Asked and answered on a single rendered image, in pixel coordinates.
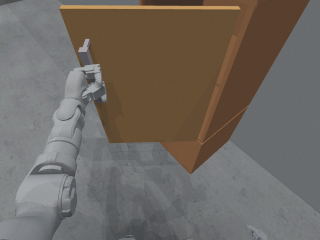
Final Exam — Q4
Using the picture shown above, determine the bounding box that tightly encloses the robot right hand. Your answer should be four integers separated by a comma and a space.
245, 224, 267, 240

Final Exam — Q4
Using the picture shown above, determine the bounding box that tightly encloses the cupboard door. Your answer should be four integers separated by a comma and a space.
59, 5, 241, 143

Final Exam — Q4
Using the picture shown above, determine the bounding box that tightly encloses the robot left hand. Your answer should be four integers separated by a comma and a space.
64, 64, 108, 108

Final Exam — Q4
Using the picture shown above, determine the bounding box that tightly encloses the robot left shin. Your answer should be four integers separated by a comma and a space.
125, 235, 135, 239

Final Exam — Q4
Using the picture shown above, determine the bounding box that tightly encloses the left robot forearm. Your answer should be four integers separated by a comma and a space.
14, 98, 86, 215

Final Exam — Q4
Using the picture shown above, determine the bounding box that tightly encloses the robot left upper arm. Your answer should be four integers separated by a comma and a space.
0, 174, 77, 240

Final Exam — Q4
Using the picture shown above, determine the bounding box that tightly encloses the handle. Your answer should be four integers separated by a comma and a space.
78, 39, 103, 103

